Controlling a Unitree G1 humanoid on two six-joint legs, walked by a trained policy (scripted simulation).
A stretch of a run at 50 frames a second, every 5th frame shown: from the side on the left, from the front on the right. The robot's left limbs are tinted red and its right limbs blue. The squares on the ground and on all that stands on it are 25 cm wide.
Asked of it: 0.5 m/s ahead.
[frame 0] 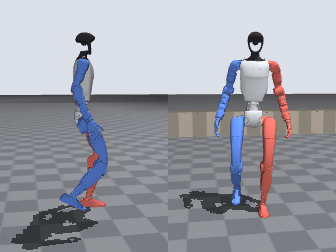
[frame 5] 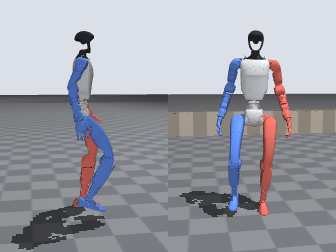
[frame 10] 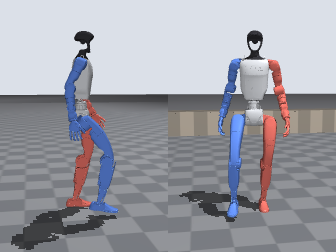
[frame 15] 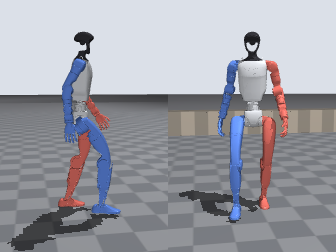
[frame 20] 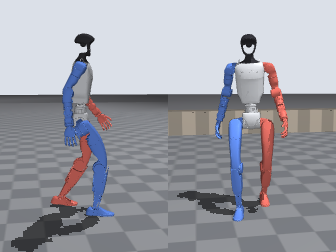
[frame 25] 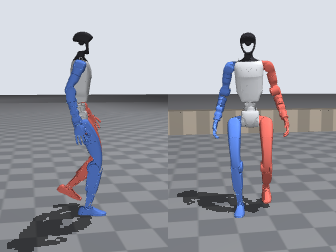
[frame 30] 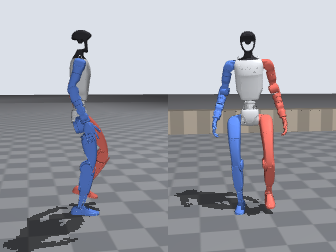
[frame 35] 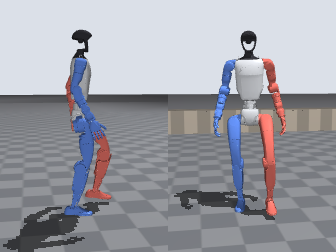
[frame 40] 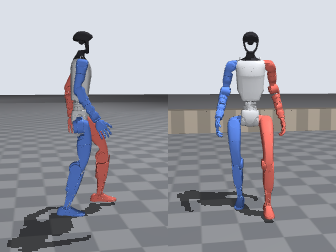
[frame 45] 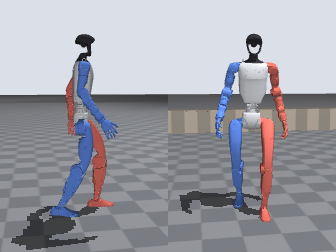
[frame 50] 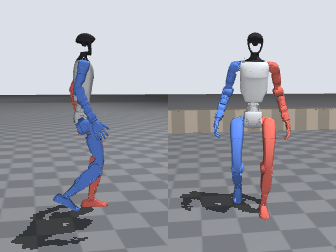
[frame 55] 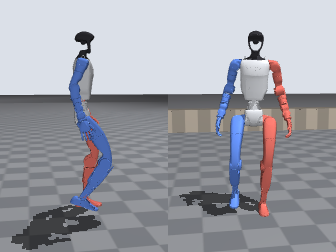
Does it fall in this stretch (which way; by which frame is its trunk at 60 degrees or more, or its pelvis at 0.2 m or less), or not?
no
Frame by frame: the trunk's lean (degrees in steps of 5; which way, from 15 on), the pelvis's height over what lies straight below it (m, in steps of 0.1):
0: 5, 0.8
5: 5, 0.8
10: 5, 0.8
15: 5, 0.8
20: 5, 0.8
25: 5, 0.8
30: 5, 0.8
35: 5, 0.8
40: 5, 0.8
45: 5, 0.8
50: 5, 0.8
55: 5, 0.8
